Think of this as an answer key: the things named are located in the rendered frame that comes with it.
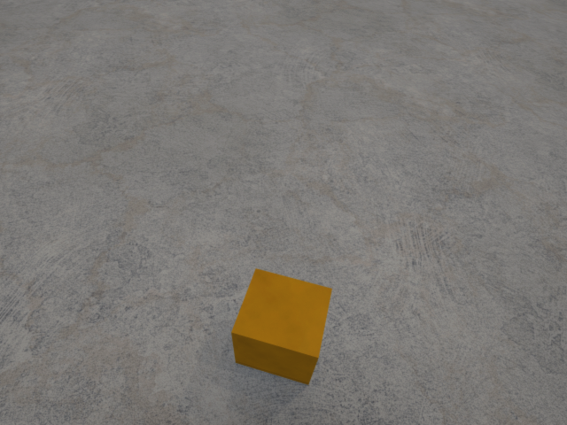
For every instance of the carton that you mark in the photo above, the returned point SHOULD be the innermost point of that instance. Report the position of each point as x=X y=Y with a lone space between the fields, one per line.
x=280 y=325

